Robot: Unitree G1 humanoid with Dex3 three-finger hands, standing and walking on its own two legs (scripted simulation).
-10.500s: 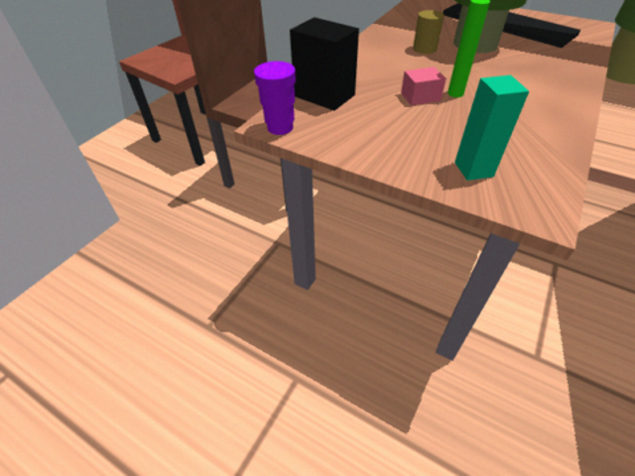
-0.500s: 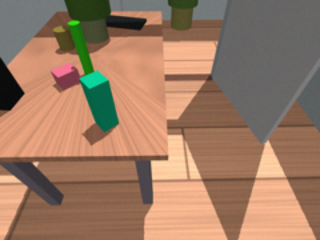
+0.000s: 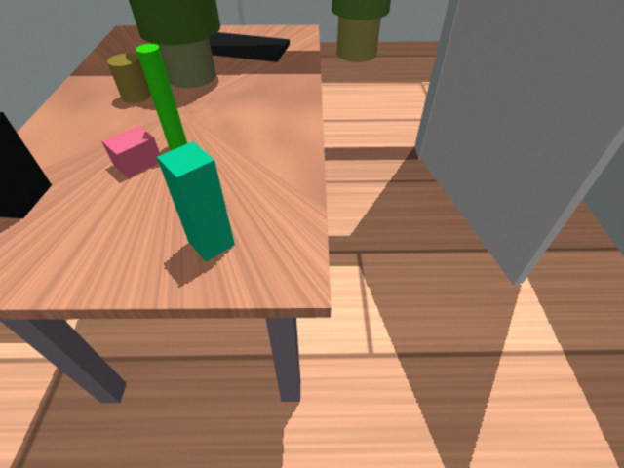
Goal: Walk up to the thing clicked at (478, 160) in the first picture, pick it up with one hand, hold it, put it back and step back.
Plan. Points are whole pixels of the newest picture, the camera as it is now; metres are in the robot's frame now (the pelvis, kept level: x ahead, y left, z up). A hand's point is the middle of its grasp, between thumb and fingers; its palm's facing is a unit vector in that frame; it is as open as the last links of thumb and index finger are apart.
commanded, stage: stand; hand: left
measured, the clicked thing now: (199, 205) +0.51 +0.21 +0.03
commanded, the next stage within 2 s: rise first in 0.58 s
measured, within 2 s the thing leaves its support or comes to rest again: neither
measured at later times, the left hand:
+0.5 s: hand out of the picture +0.07 +0.25 -0.16, palm faces -0.03 -0.94 -0.34, open 7.3 cm
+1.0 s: hand (147, 452) +0.18 +0.24 -0.11, palm faces +0.21 -0.92 -0.32, open 12.7 cm
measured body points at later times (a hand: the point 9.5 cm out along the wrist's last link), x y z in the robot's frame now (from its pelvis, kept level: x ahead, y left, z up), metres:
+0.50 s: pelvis +0.00 +0.00 +0.00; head +0.01 +0.00 +0.45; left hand +0.07 +0.29 -0.14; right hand +0.08 -0.30 -0.13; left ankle +0.00 +0.09 -0.75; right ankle -0.03 -0.13 -0.75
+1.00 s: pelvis -0.01 -0.01 -0.01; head +0.01 -0.01 +0.44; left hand +0.16 +0.29 -0.08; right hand +0.15 -0.29 -0.10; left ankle +0.00 +0.09 -0.75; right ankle -0.03 -0.13 -0.75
